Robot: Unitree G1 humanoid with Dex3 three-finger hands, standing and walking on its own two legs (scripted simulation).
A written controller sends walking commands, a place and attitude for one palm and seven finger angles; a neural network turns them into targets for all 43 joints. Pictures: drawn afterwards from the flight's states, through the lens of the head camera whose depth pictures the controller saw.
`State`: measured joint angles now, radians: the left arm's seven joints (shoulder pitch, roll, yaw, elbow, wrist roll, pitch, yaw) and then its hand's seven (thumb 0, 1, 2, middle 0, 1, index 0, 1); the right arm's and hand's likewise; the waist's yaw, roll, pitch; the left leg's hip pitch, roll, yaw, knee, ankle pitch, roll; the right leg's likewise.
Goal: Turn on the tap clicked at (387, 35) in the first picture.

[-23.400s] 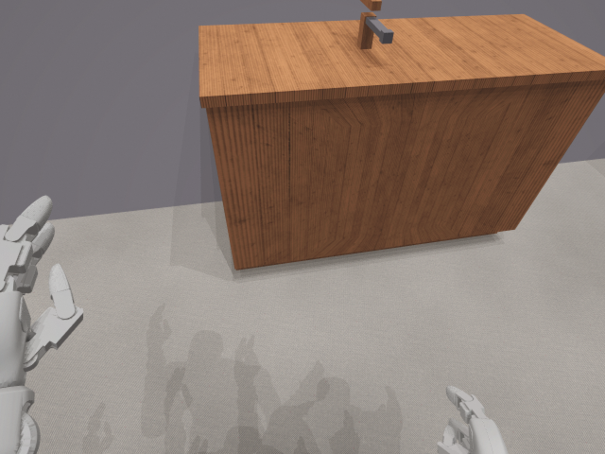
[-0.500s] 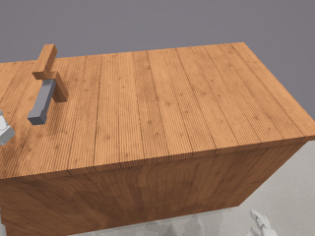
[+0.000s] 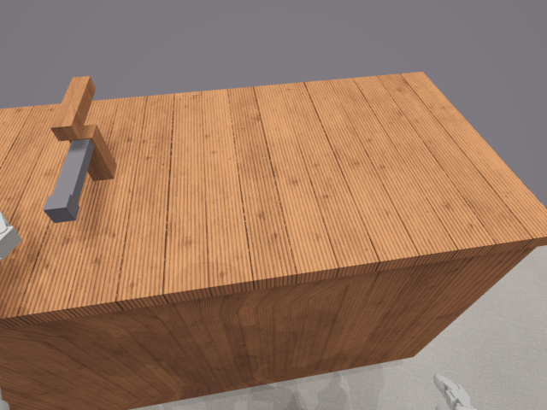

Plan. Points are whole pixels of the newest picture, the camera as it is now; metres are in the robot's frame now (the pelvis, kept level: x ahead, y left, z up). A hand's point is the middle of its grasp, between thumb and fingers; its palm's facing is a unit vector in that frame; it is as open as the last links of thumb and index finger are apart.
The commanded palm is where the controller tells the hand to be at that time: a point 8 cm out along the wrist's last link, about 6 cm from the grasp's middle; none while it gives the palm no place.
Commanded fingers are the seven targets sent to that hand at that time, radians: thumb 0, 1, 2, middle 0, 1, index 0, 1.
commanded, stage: push the lever round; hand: left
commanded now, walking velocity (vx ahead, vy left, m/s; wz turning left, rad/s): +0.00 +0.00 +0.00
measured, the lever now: (62, 208) +0.33 +0.32 +0.13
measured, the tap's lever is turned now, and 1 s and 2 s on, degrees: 0 2 30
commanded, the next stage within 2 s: none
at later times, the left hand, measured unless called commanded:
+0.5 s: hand (40, 224) +0.30 +0.34 +0.13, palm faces +0.48 -0.87 -0.11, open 7.8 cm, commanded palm +0.26 +0.37 +0.13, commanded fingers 0.00 0.90 0.90 -0.15 -0.15 -0.15 -0.15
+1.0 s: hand (56, 225) +0.30 +0.31 +0.13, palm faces +0.53 -0.85 -0.09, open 7.7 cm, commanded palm +0.26 +0.34 +0.13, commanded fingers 0.00 0.90 0.90 -0.15 -0.15 -0.15 -0.15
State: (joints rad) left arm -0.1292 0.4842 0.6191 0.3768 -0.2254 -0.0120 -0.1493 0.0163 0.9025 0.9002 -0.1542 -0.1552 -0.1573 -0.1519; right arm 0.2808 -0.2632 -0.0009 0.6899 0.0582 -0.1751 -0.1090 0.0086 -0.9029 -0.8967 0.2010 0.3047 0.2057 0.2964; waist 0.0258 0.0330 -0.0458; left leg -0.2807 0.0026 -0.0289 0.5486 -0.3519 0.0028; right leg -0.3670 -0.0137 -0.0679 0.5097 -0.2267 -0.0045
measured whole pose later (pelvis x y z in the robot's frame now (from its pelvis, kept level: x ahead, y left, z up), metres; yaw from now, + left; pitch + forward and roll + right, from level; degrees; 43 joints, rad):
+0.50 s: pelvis +0.00 -0.01 +0.00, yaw +0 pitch +4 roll -1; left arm -0.17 0.46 0.56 0.36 -0.22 0.02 -0.12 0.02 0.90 0.90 -0.15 -0.16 -0.16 -0.15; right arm 0.25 -0.27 0.01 0.68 0.07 -0.16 -0.11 0.01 -0.90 -0.90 0.20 0.30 0.21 0.30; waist 0.03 0.04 -0.05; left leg -0.27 0.01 -0.04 0.54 -0.35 -0.01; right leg -0.36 -0.01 -0.08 0.52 -0.23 -0.02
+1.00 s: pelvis -0.01 -0.02 +0.00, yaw +1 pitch +3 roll +0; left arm -0.18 0.39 0.50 0.31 -0.21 0.04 -0.01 0.02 0.93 0.91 -0.15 -0.16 -0.16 -0.15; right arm 0.22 -0.26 0.01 0.70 0.07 -0.16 -0.12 0.01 -0.90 -0.90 0.20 0.30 0.21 0.30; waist 0.04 0.04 -0.04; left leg -0.26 0.01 -0.04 0.54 -0.33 -0.02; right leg -0.35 -0.01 -0.08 0.52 -0.23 -0.03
